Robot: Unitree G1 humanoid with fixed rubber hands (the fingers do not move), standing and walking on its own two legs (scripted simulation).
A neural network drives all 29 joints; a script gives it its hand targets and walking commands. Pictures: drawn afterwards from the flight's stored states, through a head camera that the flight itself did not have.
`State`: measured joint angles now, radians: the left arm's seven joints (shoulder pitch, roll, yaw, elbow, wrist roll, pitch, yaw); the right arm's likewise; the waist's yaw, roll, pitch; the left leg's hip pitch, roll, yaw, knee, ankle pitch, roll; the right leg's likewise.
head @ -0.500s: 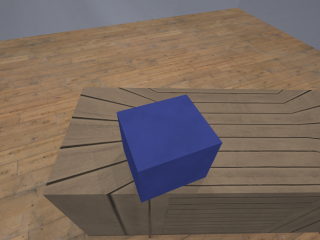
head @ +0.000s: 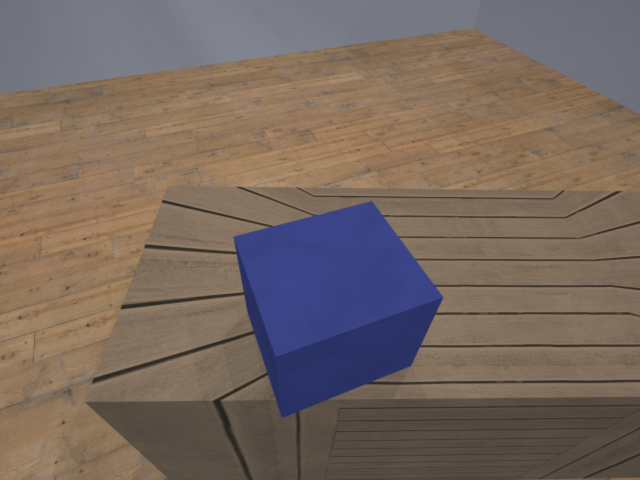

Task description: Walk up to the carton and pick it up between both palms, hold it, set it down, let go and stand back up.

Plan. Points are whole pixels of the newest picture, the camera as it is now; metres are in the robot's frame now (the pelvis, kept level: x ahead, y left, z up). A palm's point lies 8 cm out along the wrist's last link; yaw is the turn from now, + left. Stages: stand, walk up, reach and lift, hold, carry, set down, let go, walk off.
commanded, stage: walk up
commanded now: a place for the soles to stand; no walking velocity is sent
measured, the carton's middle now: (328, 305) +0.40 -0.01 -0.05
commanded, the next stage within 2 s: reach and lift in 0.28 s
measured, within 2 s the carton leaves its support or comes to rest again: neither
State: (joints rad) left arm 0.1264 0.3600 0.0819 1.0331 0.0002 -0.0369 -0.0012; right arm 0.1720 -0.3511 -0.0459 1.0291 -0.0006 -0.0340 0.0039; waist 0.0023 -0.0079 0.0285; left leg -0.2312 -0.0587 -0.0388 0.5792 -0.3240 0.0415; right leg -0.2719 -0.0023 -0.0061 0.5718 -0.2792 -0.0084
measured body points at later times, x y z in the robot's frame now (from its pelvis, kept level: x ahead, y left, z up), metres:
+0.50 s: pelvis -0.04 -0.01 -0.03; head +0.01 -0.01 +0.42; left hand +0.14 +0.29 -0.12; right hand +0.12 -0.30 -0.14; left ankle -0.01 +0.10 -0.73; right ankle +0.02 -0.12 -0.73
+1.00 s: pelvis -0.04 -0.03 -0.01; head -0.04 -0.03 +0.44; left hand +0.13 +0.26 -0.08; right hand +0.12 -0.31 -0.09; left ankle -0.01 +0.10 -0.73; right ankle +0.02 -0.12 -0.73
